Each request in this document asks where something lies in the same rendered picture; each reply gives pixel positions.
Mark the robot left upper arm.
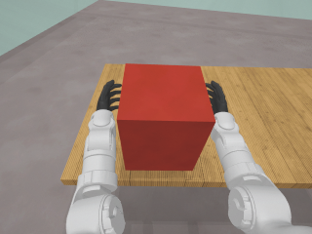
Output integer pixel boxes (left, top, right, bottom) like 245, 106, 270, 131
66, 194, 126, 234

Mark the carton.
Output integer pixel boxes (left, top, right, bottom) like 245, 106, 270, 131
116, 63, 216, 171

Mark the robot right hand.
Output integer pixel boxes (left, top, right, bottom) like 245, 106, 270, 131
205, 80, 228, 115

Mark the robot right upper arm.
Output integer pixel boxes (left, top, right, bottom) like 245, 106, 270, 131
228, 184, 312, 234

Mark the table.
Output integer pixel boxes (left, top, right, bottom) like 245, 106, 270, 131
60, 63, 312, 189

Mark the left robot forearm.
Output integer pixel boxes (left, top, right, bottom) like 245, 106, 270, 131
65, 109, 118, 234

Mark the right robot forearm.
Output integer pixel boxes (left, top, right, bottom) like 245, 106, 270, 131
211, 111, 292, 218

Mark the robot left hand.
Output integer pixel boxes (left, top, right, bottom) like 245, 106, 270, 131
96, 80, 122, 111

